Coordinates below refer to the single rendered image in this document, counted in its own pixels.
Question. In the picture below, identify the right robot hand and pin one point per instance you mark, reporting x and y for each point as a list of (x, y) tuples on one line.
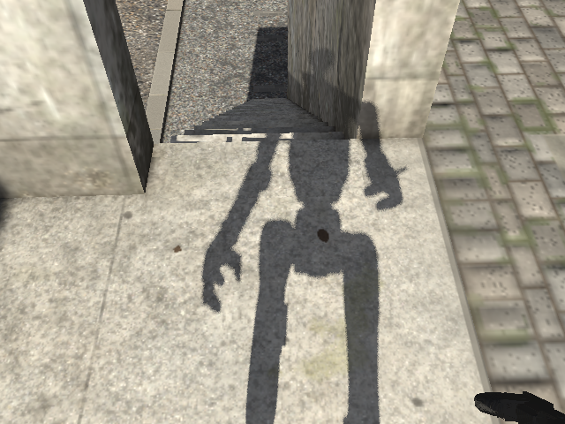
[(523, 408)]

